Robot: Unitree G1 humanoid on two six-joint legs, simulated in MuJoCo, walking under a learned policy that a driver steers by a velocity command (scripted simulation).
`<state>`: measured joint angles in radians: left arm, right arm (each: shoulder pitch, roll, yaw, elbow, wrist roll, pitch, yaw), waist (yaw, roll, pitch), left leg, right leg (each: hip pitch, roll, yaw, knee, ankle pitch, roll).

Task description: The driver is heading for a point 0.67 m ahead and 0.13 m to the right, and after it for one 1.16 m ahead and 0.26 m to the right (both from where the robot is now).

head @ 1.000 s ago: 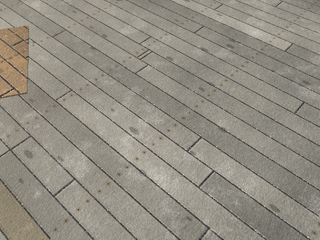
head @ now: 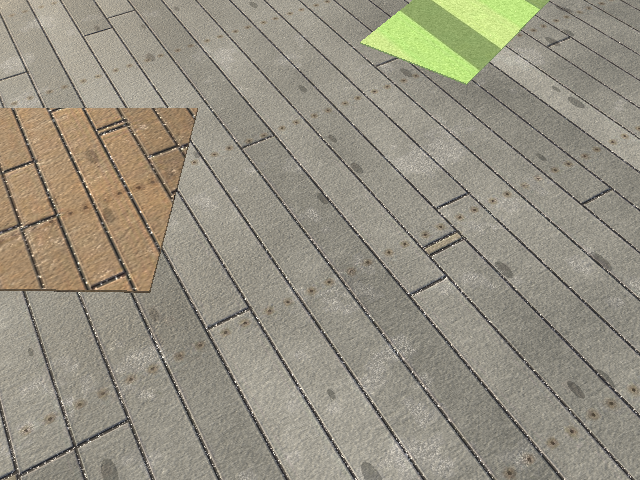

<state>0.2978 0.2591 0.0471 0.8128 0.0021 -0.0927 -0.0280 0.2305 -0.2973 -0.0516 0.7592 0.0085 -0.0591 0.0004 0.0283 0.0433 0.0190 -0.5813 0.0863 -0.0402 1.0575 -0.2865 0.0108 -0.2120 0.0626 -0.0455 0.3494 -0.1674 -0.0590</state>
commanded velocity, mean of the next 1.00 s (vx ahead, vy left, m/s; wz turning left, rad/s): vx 0.48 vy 0.00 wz -0.40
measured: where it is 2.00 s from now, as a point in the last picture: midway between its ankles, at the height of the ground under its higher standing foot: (418, 409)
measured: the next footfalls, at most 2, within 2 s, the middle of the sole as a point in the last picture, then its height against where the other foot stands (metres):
left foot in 0.28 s outside the picture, level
right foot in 0.80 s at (434, 452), level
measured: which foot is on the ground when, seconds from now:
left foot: up 0.00-0.26, down 0.28-0.82, up 0.84-1.00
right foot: down 0.00-0.30, up 0.32-0.78, down 0.80-1.00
